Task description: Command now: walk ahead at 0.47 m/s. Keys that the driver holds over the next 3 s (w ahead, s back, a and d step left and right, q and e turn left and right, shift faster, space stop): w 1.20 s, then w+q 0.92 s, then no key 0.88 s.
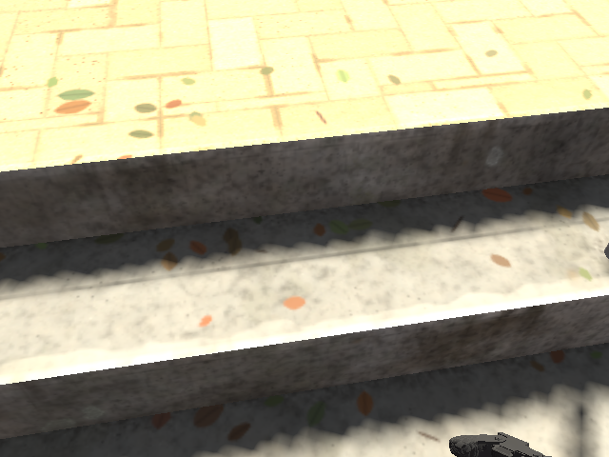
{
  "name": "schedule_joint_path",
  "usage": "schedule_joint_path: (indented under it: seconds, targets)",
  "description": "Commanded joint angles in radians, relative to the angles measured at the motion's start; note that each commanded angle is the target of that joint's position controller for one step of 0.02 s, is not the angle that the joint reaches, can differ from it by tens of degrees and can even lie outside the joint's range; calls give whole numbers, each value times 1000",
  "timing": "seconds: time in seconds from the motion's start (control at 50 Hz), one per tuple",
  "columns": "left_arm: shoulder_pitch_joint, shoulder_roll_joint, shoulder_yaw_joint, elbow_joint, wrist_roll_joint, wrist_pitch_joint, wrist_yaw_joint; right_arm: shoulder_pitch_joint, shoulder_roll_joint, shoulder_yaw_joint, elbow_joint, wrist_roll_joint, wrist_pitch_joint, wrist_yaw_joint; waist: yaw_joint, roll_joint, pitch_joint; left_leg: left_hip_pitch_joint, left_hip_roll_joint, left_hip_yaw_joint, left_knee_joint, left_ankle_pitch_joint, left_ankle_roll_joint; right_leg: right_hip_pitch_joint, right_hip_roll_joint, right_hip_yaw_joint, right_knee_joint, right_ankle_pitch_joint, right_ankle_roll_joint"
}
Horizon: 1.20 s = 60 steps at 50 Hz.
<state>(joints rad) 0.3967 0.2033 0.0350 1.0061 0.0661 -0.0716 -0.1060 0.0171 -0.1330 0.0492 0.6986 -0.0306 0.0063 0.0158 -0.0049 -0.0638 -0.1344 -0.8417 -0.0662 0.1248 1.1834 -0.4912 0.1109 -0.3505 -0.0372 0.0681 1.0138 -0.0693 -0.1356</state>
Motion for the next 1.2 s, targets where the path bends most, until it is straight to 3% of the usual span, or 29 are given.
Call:
schedule_joint_path:
  seconds: [0.02,0.08,0.1,0.18,0.28,0.34,0.38,0.4,0.42,0.44,0.46,0.48,0.5,0.52,0.54,0.56,0.58,0.6,0.68,0.72,0.76,0.84,0.94,0.96,0.98,1.0,1.02,1.12,1.2]
  targets:
    - [-178,-82,-3,-259,-10,-53,64,311,-193,-113,198,-12,-43,-87,-47,63,57,484,267,-799,-782,-366,181,-590,112,93,924,-18,2]
    - [-182,-165,-39,-347,-27,-24,92,297,9,-68,295,-23,-79,-60,63,89,205,388,212,-509,-801,-98,91,-789,105,87,1115,-108,-11]
    - [-174,-21,-31,-260,-82,46,54,276,80,-24,303,-50,-74,37,28,30,119,385,248,-482,-757,83,127,-904,72,227,1012,59,-145]
    - [-329,-18,-46,-307,-26,51,45,311,-58,-39,315,-70,-96,71,54,186,34,381,222,-313,-907,263,159,-916,2,-50,1109,-69,-127]
    - [-605,-45,-106,-401,-43,77,73,645,-12,5,475,-129,-99,74,-60,66,60,645,247,-326,-967,151,103,-1262,-89,-93,921,-33,-150]
    - [-952,-54,-113,-506,-16,126,45,689,-24,9,474,-60,-93,111,-121,173,102,339,306,-266,-1216,275,152,-849,-101,-226,607,-261,-106]
    - [-733,-50,-111,-414,-30,133,3,541,-149,-9,403,7,-127,123,18,218,23,328,307,-177,-1095,1143,190,-508,18,-304,548,-259,-63]
    - [-458,-117,-102,-329,-64,85,71,587,-197,-68,390,86,-146,-26,23,10,35,577,279,-120,-1046,1302,110,-340,68,-385,332,-513,-26]
    - [-629,-70,-121,-379,-22,116,10,635,-257,-35,437,-13,-146,84,58,412,-46,617,393,-204,-1028,1760,181,-359,90,-308,302,-345,-20]
    - [-550,8,-82,-362,-27,102,16,535,-257,-68,405,19,-150,104,97,337,-52,882,312,-107,-847,1929,103,-359,104,-298,72,-258,-39]
    - [-356,70,-55,-280,4,106,37,512,-257,-91,397,7,-147,112,158,278,-174,752,295,-133,-644,1859,72,-73,95,-188,-70,-70,-59]
    - [-112,120,-56,-220,-76,96,37,734,-144,-61,374,-91,-153,147,125,-61,-507,282,189,-254,-337,1378,75,556,-105,334,-199,-55,-244]
    - [168,188,-16,-106,-1,115,53,654,-116,-84,428,-52,-118,152,244,-167,-418,122,1,-364,133,519,27,511,-249,784,-539,-90,-328]
    - [209,225,15,-35,-1,68,57,578,-77,-97,406,-23,-107,148,224,-111,-143,-81,-31,-504,637,595,38,293,-253,807,-638,-400,-223]
    - [-124,159,34,-70,-93,28,97,379,-51,-113,200,8,-157,42,57,-1,-123,-19,37,-286,781,425,2,180,-263,595,-596,-519,-164]
    - [-134,76,-10,-23,-36,-3,63,340,3,-80,302,-10,-119,57,77,73,60,-251,-20,-464,920,528,59,8,-217,580,-565,-385,-207]
    - [-88,-27,1,54,-62,-12,98,258,45,-81,89,-4,-142,-7,-17,121,54,-171,39,-291,917,409,46,9,-217,353,-602,-416,-96]
    - [-239,-105,-61,35,0,-3,50,269,27,-53,223,11,-84,32,-45,180,48,-289,29,-454,901,592,128,-79,-202,348,-580,-176,-79]
    - [-82,-84,-55,71,28,-9,36,222,34,-33,189,6,-40,79,-81,-27,54,-571,40,-273,1223,310,191,32,-142,77,-663,-7,-106]
    - [-33,-108,-77,104,74,-4,34,95,26,-8,131,1,-44,73,-97,37,105,-701,52,-272,1259,344,239,-19,-139,71,-716,-212,-86]
    - [-11,-70,-80,109,97,-6,23,-3,11,8,77,16,-41,66,-89,91,87,-644,105,-217,1024,508,235,-72,-111,2,-748,-263,-42]
    - [70,5,-85,68,47,2,-1,-320,-75,7,-37,2,12,56,24,16,45,-248,168,-12,479,293,102,-180,-154,-48,-1002,0,-119]
    - [105,218,-19,90,-47,-57,-16,-35,-95,-31,-13,-23,24,73,-93,-137,-89,104,-38,95,-102,117,41,406,-236,-127,-598,1554,-174]
    - [181,156,-16,104,8,-59,-21,159,-160,-52,54,-23,21,61,-91,-26,-256,489,51,-141,-70,533,149,168,-179,-109,-343,1472,-95]
    - [162,97,-28,84,26,-46,-42,391,-212,-63,124,-25,30,48,-157,125,-367,760,160,-530,-386,261,239,-107,-62,-39,-127,960,-79]
    - [3,29,-28,80,-1,-19,-59,605,-280,-91,205,-68,29,30,-260,308,-222,819,292,-943,-726,53,332,-477,107,64,351,69,-31]
    - [-47,21,-14,86,-48,-18,-44,627,-274,-99,245,-55,-7,22,-241,271,-73,712,308,-1018,-764,-250,239,-687,101,238,676,112,-40]
    - [-170,-88,-53,-44,-27,12,42,235,43,-34,377,-43,-52,39,69,17,26,448,232,-469,-749,166,92,-915,64,191,980,119,-147]
    - [-322,-76,-78,-102,-32,24,18,322,9,-31,398,-96,-78,49,46,167,98,334,181,-245,-903,210,124,-977,14,-53,1199,-48,-149]
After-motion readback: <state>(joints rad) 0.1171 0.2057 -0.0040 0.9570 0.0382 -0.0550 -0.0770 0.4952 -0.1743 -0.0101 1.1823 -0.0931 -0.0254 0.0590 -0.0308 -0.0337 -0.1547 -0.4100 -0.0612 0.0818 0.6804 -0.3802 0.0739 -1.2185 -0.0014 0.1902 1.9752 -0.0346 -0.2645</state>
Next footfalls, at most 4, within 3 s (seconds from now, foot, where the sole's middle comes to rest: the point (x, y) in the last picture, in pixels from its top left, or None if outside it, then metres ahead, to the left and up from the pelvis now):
0.44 right None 0.41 -0.14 -0.50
0.94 left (283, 276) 0.67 0.06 -0.32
1.46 right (399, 82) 1.01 -0.16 -0.15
2.10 left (227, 27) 1.21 0.19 -0.15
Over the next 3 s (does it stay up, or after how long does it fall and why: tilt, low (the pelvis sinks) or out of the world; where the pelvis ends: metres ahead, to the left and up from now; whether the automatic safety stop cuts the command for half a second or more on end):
stays up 1.31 0.15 0.62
